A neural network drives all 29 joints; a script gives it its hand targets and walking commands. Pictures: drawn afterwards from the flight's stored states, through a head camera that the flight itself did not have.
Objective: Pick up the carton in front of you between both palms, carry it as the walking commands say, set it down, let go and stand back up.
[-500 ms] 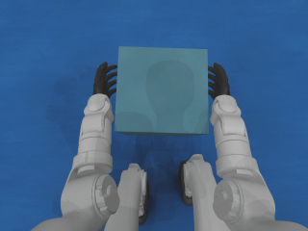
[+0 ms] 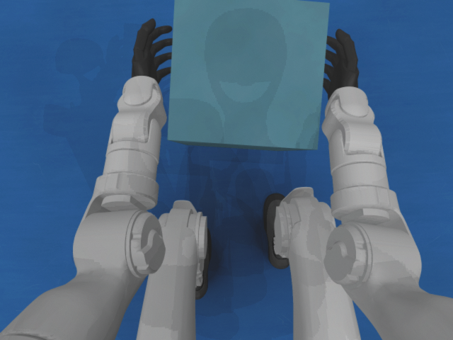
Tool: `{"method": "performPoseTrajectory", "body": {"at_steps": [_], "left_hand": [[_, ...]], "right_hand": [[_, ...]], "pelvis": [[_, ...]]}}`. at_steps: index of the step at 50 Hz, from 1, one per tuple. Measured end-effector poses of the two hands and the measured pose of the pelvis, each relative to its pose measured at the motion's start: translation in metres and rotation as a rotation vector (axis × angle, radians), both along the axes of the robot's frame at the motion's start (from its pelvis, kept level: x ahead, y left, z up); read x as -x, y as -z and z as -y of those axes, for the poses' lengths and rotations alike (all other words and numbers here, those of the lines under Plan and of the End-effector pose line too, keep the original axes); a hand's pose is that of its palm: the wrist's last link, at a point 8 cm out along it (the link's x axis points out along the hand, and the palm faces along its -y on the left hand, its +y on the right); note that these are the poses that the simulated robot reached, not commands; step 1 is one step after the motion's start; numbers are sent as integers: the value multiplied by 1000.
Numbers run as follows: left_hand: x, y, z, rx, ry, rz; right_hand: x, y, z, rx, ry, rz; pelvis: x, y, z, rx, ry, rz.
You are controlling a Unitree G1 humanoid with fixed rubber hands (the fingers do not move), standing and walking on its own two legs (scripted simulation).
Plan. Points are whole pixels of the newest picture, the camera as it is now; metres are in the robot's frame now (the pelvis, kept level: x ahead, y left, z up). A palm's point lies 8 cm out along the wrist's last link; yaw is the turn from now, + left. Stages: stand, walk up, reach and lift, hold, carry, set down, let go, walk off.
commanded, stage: set down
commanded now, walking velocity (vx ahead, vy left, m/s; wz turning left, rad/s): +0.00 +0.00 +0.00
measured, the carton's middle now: (240, 91) +0.50 -0.04 -0.19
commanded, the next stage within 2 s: none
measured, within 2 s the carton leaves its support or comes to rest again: rests again in 1.16 s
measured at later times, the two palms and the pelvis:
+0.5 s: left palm (175, 84) +0.54 +0.08 -0.23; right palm (333, 81) +0.51 -0.22 -0.21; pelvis -0.01 +0.00 -0.08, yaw +0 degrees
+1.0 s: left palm (171, 94) +0.53 +0.10 -0.26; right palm (320, 84) +0.51 -0.21 -0.24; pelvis -0.01 +0.00 -0.09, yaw +0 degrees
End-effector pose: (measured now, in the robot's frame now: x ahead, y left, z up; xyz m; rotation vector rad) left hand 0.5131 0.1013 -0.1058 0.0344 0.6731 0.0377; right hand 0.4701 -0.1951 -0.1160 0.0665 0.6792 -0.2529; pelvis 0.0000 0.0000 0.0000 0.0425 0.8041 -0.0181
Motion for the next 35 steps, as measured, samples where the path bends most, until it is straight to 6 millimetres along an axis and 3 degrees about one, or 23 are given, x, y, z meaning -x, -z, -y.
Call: {"method": "performPoseTrajectory", "body": {"at_steps": [10, 21, 35], "left_hand": [[-13, 68, 5, -15, 26, -27], [-25, 111, 22, -8, 61, -33], [-15, 135, 13, -6, 64, -66]], "right_hand": [[-10, 65, 5, 9, 1, -30], [-34, 86, 24, 53, -13, -43], [-36, 106, 18, 52, -51, -76]], "pelvis": [[7, 42, 1, 5, -10, 13], [6, 71, -1, 10, -2, 31], [9, 83, -2, 16, -16, 46]]}}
